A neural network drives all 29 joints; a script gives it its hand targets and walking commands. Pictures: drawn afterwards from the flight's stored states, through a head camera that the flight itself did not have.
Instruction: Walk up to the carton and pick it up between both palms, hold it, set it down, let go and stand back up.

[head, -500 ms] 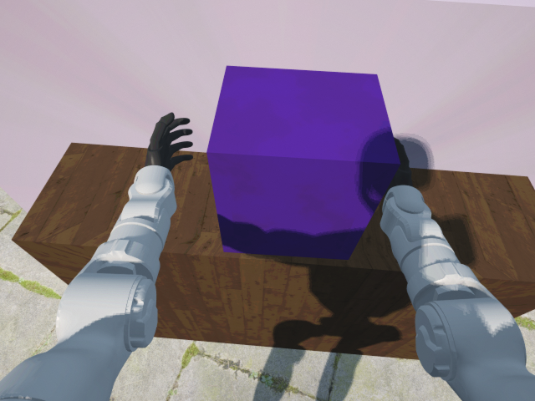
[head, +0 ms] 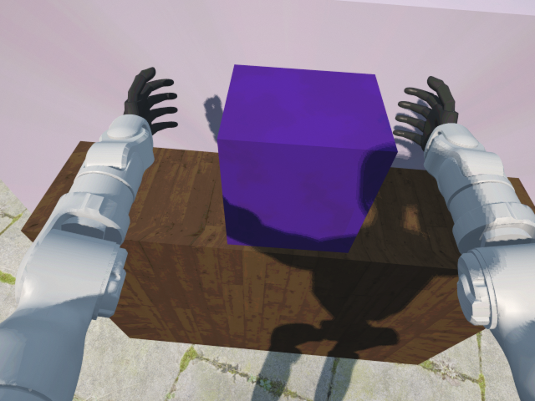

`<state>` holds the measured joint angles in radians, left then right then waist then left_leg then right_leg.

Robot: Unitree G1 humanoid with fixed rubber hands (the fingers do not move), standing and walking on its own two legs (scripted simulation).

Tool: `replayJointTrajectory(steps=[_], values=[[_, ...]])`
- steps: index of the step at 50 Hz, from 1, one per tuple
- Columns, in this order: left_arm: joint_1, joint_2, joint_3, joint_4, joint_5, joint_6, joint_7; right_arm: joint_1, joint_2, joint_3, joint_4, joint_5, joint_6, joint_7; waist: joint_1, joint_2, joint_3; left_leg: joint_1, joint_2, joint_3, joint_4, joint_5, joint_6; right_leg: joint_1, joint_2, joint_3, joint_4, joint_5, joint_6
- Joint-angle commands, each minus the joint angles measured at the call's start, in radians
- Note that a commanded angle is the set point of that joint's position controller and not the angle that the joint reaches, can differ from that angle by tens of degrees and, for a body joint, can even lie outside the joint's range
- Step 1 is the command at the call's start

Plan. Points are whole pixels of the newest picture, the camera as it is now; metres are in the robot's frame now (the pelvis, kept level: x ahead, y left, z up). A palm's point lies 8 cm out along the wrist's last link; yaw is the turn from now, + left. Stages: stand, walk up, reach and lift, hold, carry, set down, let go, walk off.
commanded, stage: set down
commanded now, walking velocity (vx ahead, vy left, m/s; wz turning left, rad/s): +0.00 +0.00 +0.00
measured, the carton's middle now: (295, 165) +0.50 -0.04 +0.07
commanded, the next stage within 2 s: none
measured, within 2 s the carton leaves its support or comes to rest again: neither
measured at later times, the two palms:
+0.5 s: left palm (106, 117) +0.45 +0.22 +0.20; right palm (435, 134) +0.44 -0.22 +0.19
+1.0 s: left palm (112, 179) +0.39 +0.22 +0.14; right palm (442, 184) +0.38 -0.22 +0.15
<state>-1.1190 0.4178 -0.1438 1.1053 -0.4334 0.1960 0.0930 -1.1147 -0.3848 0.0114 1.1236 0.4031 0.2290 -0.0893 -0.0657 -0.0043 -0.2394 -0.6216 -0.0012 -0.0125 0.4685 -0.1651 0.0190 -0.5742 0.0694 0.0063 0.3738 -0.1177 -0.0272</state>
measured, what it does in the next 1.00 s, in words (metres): stands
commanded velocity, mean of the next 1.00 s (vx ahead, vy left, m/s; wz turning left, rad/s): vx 0.00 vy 0.00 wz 0.00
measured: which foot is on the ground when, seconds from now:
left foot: down 0.00-1.00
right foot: down 0.00-1.00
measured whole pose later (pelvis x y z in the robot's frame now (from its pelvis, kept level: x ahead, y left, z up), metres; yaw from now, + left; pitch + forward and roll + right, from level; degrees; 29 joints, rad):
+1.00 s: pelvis +0.01 -0.01 +0.01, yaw +1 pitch +6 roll -1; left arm -0.54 0.39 0.13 0.33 -0.26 0.52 -0.01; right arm -0.55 -0.28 -0.09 0.37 0.32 0.46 -0.13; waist -0.05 -0.04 -0.09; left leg -0.30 0.00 -0.02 0.32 -0.13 0.01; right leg -0.26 0.07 0.01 0.25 -0.10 -0.05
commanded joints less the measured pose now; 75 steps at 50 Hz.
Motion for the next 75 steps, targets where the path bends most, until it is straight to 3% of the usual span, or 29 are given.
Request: replayJointTrajectory(steps=[1,5,11,20,25,31,37,47,53,58,67,75], values=[[-0.639,0.195,0.063,-0.263,0.011,-0.006,0.003,-0.631,-0.2,-0.028,-0.22,0.008,0.0,-0.001,0.01,0.082,-0.758,0.446,0.047,-0.037,0.021,0.276,-0.02,0.24,-0.061,0.004,0.011,0.294,0.044],[-0.595,0.206,0.119,-0.317,0.054,0.075,-0.01,-0.599,-0.206,-0.032,-0.246,0.011,0.066,-0.02,0.01,0.078,-0.759,0.508,0.04,-0.047,0.02,0.369,-0.021,0.312,-0.055,0.016,-0.006,0.39,0.036],[-0.475,0.207,0.203,-0.438,0.122,0.166,-0.047,-0.5,-0.193,-0.066,-0.375,-0.01,0.128,-0.056,-0.007,0.068,-0.688,0.56,0.025,-0.057,-0.011,0.46,-0.02,0.431,-0.053,0.024,-0.042,0.522,0.023],[-0.289,0.146,0.221,-0.541,0.166,0.238,-0.097,-0.316,-0.17,-0.091,-0.476,-0.013,0.162,-0.073,-0.031,0.087,-0.41,0.613,0.032,-0.062,-0.041,0.433,-0.03,0.448,-0.051,0.02,-0.109,0.433,-0.02],[-0.22,0.138,0.238,-0.629,0.164,0.226,-0.098,-0.252,-0.161,-0.119,-0.588,-0.032,0.15,-0.065,-0.025,0.065,-0.39,0.605,0.034,-0.057,-0.069,0.38,-0.02,0.472,-0.049,0.014,-0.12,0.369,-0.023],[-0.157,0.159,0.269,-0.816,0.156,0.2,-0.068,-0.183,-0.158,-0.153,-0.768,-0.056,0.128,-0.045,-0.002,0.059,-0.472,0.617,0.032,-0.039,-0.082,0.348,-0.009,0.484,-0.039,0.0,-0.109,0.337,-0.024],[-0.056,0.159,0.301,-0.923,0.159,0.224,-0.051,-0.08,-0.136,-0.161,-0.86,-0.071,0.147,-0.027,0.025,0.05,-0.471,0.546,0.03,-0.019,-0.112,0.257,0.013,0.515,-0.047,0.007,-0.095,0.293,-0.017],[0.157,0.153,0.346,-0.987,0.179,0.272,-0.102,0.131,-0.074,-0.155,-0.969,-0.087,0.177,-0.039,0.028,0.018,-0.372,0.391,0.017,-0.007,-0.166,0.151,0.045,0.629,-0.087,0.055,-0.072,0.327,0.009],[0.276,0.135,0.335,-1.039,0.179,0.269,-0.133,0.266,-0.056,-0.153,-1.02,-0.09,0.176,-0.049,0.013,0.031,-0.273,0.401,0.02,-0.008,-0.17,0.154,0.03,0.608,-0.089,0.062,-0.087,0.309,-0.002],[0.386,0.122,0.314,-1.14,0.167,0.243,-0.137,0.379,-0.06,-0.152,-1.105,-0.085,0.15,-0.046,0.015,0.052,-0.252,0.461,0.025,-0.01,-0.152,0.229,0.004,0.576,-0.072,0.057,-0.099,0.315,-0.019],[0.616,0.105,0.298,-1.312,0.153,0.177,-0.111,0.617,-0.074,-0.147,-1.273,-0.074,0.081,-0.017,0.057,0.053,-0.242,0.536,0.03,-0.003,-0.132,0.36,-0.036,0.551,-0.045,0.051,-0.117,0.332,-0.026],[0.816,0.079,0.282,-1.361,0.147,0.122,-0.096,0.829,-0.061,-0.13,-1.338,-0.066,0.026,-0.004,0.085,0.047,-0.197,0.544,0.036,0.002,-0.139,0.382,-0.051,0.546,-0.049,0.064,-0.134,0.329,-0.018]])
